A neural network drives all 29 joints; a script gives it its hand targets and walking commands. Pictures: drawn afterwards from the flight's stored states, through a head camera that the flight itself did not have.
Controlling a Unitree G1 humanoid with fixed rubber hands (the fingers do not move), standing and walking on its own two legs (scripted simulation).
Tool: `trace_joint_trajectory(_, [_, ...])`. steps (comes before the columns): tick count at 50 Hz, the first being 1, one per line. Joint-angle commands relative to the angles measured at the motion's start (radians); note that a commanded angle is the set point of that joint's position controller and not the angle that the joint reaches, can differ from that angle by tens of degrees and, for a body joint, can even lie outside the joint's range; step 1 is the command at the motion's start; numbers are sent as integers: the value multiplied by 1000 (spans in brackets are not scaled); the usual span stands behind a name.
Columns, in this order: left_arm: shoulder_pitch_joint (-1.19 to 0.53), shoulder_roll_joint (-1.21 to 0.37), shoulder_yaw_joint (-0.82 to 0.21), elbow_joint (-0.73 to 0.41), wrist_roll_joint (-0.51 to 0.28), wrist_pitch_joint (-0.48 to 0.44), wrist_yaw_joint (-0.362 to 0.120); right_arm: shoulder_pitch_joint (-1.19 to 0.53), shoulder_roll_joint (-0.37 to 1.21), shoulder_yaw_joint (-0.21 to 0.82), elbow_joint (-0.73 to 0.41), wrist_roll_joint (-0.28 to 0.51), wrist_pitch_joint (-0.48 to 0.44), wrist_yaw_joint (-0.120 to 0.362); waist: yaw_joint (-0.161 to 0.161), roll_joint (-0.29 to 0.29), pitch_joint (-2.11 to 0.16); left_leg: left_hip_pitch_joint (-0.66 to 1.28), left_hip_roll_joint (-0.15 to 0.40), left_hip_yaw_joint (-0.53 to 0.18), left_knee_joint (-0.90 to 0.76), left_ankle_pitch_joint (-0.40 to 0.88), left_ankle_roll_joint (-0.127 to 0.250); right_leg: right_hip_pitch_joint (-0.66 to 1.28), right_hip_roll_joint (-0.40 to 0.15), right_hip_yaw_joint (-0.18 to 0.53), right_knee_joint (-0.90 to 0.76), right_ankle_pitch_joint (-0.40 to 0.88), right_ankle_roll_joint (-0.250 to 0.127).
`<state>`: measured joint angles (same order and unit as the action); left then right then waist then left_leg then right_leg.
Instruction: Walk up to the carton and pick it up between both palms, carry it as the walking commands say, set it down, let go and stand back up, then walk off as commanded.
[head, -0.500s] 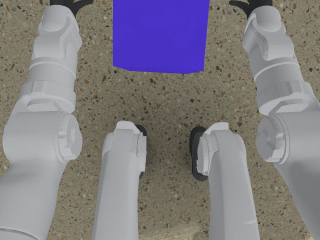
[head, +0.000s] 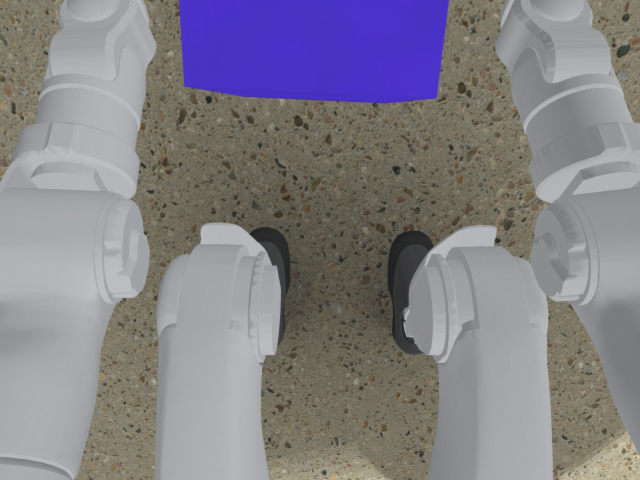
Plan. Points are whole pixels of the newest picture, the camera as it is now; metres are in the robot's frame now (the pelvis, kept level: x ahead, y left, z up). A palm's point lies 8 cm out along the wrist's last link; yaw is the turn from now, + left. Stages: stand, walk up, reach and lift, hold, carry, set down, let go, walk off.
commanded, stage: reach and lift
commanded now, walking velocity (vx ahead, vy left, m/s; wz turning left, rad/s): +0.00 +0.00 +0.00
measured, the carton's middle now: out of the picture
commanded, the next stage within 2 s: none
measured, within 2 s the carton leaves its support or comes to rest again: leaves its support in 1.44 s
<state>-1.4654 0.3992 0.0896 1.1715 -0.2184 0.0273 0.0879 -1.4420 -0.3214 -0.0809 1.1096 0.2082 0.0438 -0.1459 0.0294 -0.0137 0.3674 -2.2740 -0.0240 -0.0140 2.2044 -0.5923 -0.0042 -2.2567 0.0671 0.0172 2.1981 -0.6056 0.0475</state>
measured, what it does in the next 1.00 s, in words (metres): stands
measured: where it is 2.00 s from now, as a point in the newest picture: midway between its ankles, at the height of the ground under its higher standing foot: (339, 309)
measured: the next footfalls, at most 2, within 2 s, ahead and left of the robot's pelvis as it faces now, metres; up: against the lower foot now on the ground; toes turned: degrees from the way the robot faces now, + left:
none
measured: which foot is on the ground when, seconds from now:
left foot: down 0.00-1.00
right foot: down 0.00-1.00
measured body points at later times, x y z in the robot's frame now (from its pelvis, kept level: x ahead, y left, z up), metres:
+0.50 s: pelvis -0.01 +0.00 +0.00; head +0.37 +0.02 +0.24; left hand +0.55 +0.20 -0.18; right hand +0.56 -0.12 -0.18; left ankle +0.10 +0.12 -0.34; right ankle +0.10 -0.12 -0.34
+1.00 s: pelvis -0.01 +0.00 +0.00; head +0.37 +0.02 +0.24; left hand +0.55 +0.19 -0.18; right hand +0.56 -0.11 -0.18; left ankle +0.10 +0.12 -0.34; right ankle +0.10 -0.12 -0.34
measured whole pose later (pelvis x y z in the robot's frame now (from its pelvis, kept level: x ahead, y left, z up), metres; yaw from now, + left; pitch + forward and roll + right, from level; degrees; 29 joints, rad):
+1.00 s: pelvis -0.01 +0.00 +0.00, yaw +0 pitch +36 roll -1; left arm -1.53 0.31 0.19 1.17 -0.07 0.11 0.07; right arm -1.50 -0.21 -0.25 1.09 0.03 0.11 -0.14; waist 0.04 -0.02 0.40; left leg -2.25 -0.03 -0.02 2.21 -0.58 -0.01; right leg -2.24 0.08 0.02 2.21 -0.60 0.05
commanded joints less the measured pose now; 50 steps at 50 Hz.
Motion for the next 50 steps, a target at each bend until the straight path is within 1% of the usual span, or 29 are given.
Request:
trace_joint_trajectory(1, [-232,145,14,-72,-6,-21,0,-248,-96,8,-92,12,-19,0,41,-7,-1254,634,5,13,-159,449,-19,558,-4,-51,-132,383,8])
trace_joint_trajectory(6, [-231,125,4,-58,-12,-17,-11,-232,-90,1,-68,1,-16,3,22,0,-1202,591,5,14,-166,408,-18,531,-4,-51,-139,355,5])
trace_joint_trajectory(10, [-254,125,-1,-55,-19,-15,-14,-253,-88,-6,-61,-5,-14,3,16,-1,-1186,572,5,16,-174,378,-17,525,-4,-52,-145,332,3])
trace_joint_trajectory(20, [-309,99,-10,-40,-15,-15,-5,-310,-52,3,-52,-5,-15,0,25,-2,-1181,583,-2,20,-188,350,-18,534,4,-56,-153,306,2])
trace_joint_trajectory(31, [-329,27,11,-51,43,-18,9,-315,11,-24,-62,-63,-21,-15,20,2,-1182,611,-26,24,-194,377,-26,553,29,-62,-158,327,8])
trace_joint_trajectory(33, [-338,-21,-10,-59,37,-18,4,-327,49,-3,-69,-60,-22,-11,17,-1,-1181,619,-29,23,-195,381,-26,558,33,-63,-158,331,7])
trace_joint_trajectory(37, [-363,-111,-41,-69,30,-16,-11,-359,140,31,-76,-46,-20,7,23,-4,-1167,620,-34,21,-197,382,-25,555,40,-63,-157,330,5])
trace_joint_trajectory(39, [-394,-205,-62,-76,32,-10,-32,-391,230,48,-81,-46,-15,28,24,-2,-1155,614,-39,20,-197,377,-24,548,45,-63,-154,327,2])
trace_joint_trajectory(41, [-445,-356,-89,-85,41,0,-69,-444,376,68,-89,-55,-6,65,25,1,-1138,601,-47,19,-194,368,-23,535,51,-63,-150,321,-3])
trace_joint_trajectory(42, [-478,-461,-104,-90,49,7,-96,-478,478,79,-96,-63,0,91,26,1,-1123,590,-52,18,-191,361,-21,525,55,-63,-147,316,-6])
trace_joint_trajectory(44, [-549,-711,-127,-108,74,32,-167,-549,728,96,-116,-92,21,160,24,-4,-1079,561,-64,20,-180,338,-14,499,66,-66,-139,299,-15])
trace_joint_trajectory(45, [-557,-779,-117,-121,94,48,-193,-558,793,85,-124,-111,33,187,22,-6,-1059,551,-67,24,-175,329,-11,483,70,-70,-137,291,-20])
trace_joint_trajectory(47, [-551,-861,-99,-144,124,77,-235,-556,876,64,-146,-145,62,228,19,-11,-1040,533,-72,32,-161,330,-6,462,76,-77,-130,286,-26])
trace_joint_trajectory(48, [-522,-859,-83,-138,136,86,-243,-539,883,46,-144,-157,72,235,22,-16,-1032,526,-74,39,-154,335,-4,460,78,-83,-125,285,-23])
trace_joint_trajectory(49, [-529,-915,-89,-154,144,97,-262,-546,929,54,-157,-168,83,254,20,-15,-1021,518,-77,38,-150,334,-2,456,83,-82,-124,285,-27])
trace_joint_trajectory(50, [-521,-938,-88,-165,145,104,-273,-535,952,56,-158,-174,91,263,20,-18,-1018,515,-79,40,-145,336,-1,450,85,-83,-120,286,-27])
